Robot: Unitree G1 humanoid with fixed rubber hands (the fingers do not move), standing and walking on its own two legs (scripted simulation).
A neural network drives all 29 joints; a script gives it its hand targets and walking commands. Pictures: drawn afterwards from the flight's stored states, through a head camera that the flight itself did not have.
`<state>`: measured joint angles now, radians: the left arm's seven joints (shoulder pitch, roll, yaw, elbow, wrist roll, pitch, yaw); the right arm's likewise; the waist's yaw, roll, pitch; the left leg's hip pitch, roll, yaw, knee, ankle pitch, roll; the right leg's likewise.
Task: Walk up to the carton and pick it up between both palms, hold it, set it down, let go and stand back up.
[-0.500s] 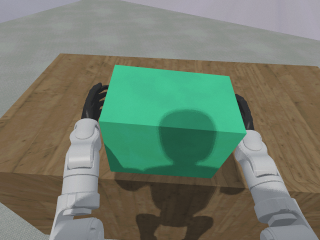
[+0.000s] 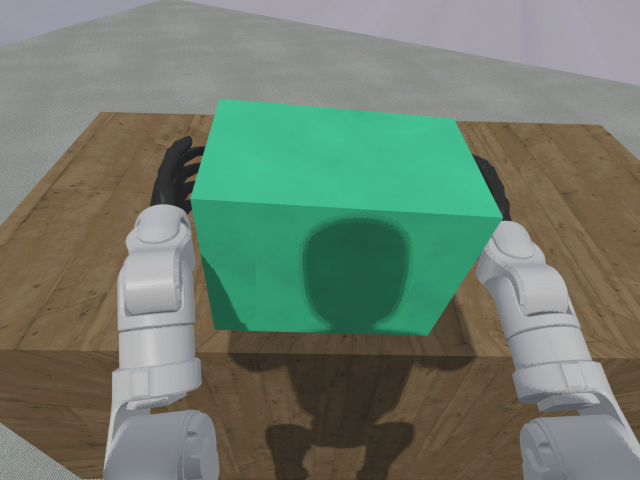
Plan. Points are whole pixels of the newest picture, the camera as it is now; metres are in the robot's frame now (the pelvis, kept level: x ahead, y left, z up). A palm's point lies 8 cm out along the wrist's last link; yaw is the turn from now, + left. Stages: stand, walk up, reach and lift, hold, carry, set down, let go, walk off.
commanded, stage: reach and lift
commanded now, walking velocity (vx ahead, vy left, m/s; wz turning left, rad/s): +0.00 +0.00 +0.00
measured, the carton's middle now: (331, 226) +0.38 -0.01 +0.16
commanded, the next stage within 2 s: hold in 0.90 s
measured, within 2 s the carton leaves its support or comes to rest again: neither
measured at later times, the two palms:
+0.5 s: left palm (159, 194) +0.37 +0.18 +0.22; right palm (484, 203) +0.36 -0.19 +0.20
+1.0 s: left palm (154, 185) +0.37 +0.18 +0.23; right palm (489, 189) +0.36 -0.19 +0.22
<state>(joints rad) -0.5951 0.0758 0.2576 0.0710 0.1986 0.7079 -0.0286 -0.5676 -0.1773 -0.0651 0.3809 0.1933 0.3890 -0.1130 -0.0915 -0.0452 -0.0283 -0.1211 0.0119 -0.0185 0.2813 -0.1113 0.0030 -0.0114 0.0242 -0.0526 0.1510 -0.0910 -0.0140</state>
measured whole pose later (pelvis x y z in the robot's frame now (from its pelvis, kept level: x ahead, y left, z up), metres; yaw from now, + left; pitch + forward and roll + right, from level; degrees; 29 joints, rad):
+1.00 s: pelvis +0.00 +0.00 +0.00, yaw +1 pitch -3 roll -1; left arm -0.66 0.09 0.30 0.04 0.22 0.82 -0.06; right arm -0.67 -0.20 -0.05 0.37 0.25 0.51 -0.14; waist -0.10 -0.04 -0.06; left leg -0.12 0.01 -0.03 0.28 -0.11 0.00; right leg 0.00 0.02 -0.06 0.14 -0.09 -0.02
